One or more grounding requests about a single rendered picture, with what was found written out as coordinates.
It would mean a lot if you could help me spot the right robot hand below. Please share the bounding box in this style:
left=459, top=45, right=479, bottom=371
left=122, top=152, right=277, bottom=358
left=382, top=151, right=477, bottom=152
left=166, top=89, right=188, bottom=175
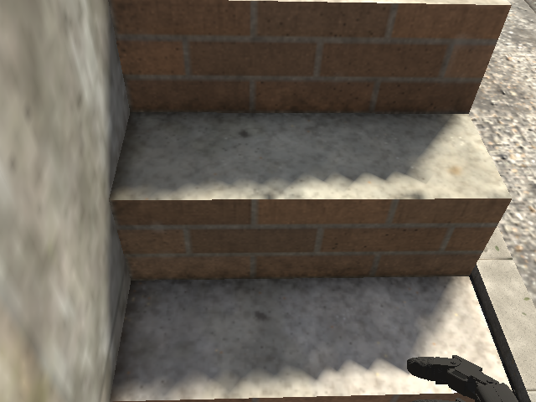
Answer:
left=407, top=355, right=518, bottom=402

